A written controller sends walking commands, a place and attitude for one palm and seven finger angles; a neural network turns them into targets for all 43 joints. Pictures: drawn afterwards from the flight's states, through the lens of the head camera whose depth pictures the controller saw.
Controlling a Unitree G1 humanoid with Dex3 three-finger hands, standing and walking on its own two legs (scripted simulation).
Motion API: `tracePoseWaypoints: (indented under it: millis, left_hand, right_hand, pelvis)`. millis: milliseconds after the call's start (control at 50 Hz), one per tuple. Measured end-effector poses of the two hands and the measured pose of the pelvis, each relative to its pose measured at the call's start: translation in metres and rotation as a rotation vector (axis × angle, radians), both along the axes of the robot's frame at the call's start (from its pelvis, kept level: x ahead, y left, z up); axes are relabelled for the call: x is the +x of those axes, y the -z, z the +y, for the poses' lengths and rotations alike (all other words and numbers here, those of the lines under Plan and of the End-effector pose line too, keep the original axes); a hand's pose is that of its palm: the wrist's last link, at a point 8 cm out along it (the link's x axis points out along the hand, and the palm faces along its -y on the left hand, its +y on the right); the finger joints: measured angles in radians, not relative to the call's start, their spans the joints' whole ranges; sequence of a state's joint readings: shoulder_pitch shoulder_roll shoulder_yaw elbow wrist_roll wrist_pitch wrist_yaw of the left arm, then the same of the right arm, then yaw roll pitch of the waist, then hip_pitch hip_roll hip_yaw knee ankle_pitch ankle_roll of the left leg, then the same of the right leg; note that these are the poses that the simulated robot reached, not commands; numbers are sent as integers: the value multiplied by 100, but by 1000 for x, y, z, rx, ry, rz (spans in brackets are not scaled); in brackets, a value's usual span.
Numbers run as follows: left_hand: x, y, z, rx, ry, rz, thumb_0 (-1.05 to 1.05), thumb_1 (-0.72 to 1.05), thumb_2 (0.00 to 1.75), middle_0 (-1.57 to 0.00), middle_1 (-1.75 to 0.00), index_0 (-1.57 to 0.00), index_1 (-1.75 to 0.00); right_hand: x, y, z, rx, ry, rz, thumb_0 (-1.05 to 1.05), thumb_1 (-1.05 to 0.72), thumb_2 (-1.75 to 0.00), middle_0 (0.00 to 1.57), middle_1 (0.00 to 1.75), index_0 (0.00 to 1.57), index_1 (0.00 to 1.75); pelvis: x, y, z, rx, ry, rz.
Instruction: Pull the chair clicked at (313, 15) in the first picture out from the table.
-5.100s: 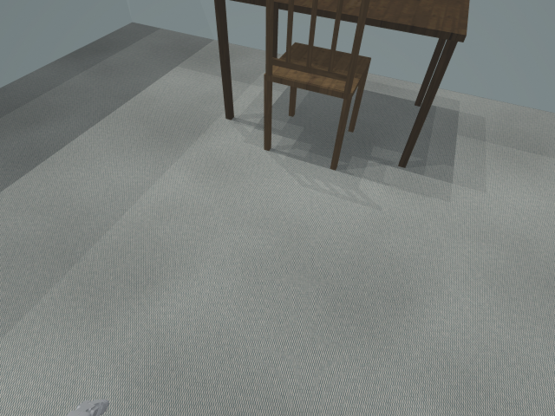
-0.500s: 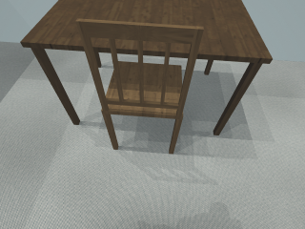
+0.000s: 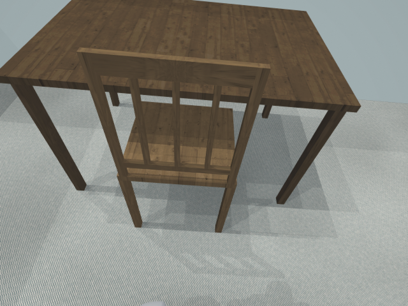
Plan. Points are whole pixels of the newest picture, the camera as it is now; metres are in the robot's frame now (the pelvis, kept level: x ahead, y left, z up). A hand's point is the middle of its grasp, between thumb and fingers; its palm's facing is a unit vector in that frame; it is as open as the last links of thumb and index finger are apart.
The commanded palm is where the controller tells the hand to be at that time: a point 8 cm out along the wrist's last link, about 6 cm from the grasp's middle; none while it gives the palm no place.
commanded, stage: take the last steps up to it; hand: left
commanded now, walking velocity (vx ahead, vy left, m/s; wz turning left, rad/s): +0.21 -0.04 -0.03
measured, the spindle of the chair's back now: (176, 129) +0.57 +0.12 -0.04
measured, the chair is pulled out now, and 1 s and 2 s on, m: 0.00 0.00 0.00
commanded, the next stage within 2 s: come to a stop and stand still in 0.18 s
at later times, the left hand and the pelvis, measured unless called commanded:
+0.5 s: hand (143, 287) +0.18 +0.14 -0.15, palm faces +0.03 -0.97 -0.23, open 7.2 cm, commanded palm none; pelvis +0.12 -0.04 +0.01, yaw +1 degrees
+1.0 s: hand out of the picture +0.13 +0.17 -0.15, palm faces +0.02 -0.97 -0.25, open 7.4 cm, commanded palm none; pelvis +0.10 -0.02 +0.01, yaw +0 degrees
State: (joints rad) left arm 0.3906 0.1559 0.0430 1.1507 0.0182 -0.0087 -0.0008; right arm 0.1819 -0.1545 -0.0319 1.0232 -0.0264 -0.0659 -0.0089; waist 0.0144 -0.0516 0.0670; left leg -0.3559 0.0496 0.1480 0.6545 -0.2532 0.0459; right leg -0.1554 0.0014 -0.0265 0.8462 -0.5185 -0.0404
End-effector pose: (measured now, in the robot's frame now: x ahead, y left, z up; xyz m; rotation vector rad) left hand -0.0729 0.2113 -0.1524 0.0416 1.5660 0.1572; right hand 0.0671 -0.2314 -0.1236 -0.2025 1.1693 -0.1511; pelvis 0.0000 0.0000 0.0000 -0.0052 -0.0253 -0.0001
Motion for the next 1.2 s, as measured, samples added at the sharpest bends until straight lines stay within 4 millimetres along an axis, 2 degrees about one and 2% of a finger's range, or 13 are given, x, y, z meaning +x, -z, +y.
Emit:
tracePoseWaypoints:
  millis: [40, 140, 260, 340, 380, 440, 540, 640, 840, 980, 1200]
  left_hand:
    - [24, -2, 6, 6, 18, -27, 0, 91, 90, -20, -30, -20, -29]
    - [102, -18, 13, 31, 44, -175, 0, 91, 90, -20, -30, -19, -29]
    - [178, -33, 12, 89, 91, -279, 1, 94, 90, -20, -30, -19, -29]
    - [215, -31, -1, 119, 122, -317, 0, 93, 90, -20, -29, -19, -29]
    - [225, -31, -12, 120, 124, -316, 0, 92, 90, -20, -29, -19, -29]
    - [237, -34, -21, 125, 110, -311, 0, 94, 90, -20, -30, -20, -29]
    - [248, -30, -21, 119, 86, -302, -1, 94, 90, -21, -30, -20, -29]
    - [249, -28, -17, 115, 79, -287, -1, 93, 90, -21, -30, -20, -29]
    - [218, -28, -9, 130, 109, -269, 0, 91, 90, -21, -30, -20, -29]
    - [201, -36, 4, 139, 103, -272, 0, 91, 90, -21, -30, -20, -29]
    - [185, -38, 3, 119, 102, -204, 0, 91, 90, -20, -30, -20, -29]
  right_hand:
    - [1, -3, 5, 6, 21, 7, 0, -91, -90, 20, 30, 20, 30]
    - [-9, -9, 6, 11, 63, 91, 0, -93, -90, 20, 30, 20, 30]
    - [-15, -1, 1, 62, 102, 193, 0, -92, -90, 20, 30, 20, 30]
    - [-10, 16, -10, 97, 125, 246, 0, -91, -90, 20, 30, 20, 30]
    - [-2, 22, -14, 103, 128, 268, 0, -91, -90, 20, 30, 20, 30]
    - [14, 20, -19, 99, 126, 277, 1, -91, -90, 20, 30, 20, 30]
    - [42, 16, -22, 77, 107, 244, 0, -91, -90, 20, 30, 20, 30]
    - [64, 11, -24, 56, 88, 195, 1, -92, -90, 20, 30, 20, 30]
    - [88, 5, -33, 42, 72, 50, 1, -92, -90, 20, 30, 20, 30]
    - [82, 6, -18, 66, 28, 28, 0, -92, -90, 20, 30, 20, 30]
    - [40, 8, -8, 87, 37, 171, 0, -92, -90, 20, 30, 20, 30]
  pelvis:
    - [10, -4, 2, 6, 8, -3]
    - [35, -18, 2, 14, 8, 5]
    - [67, -20, -11, 21, 8, 11]
    - [92, -10, -28, 39, 11, 10]
    - [102, -8, -33, 21, 5, 8]
    - [113, -12, -37, 10, -8, 14]
    - [119, -13, -37, 10, -14, 4]
    - [119, -14, -35, 26, 2, 0]
    - [107, -11, -29, 26, 3, -2]
    - [102, -13, -20, 21, 3, -7]
    - [106, -18, -17, 25, 6, 15]
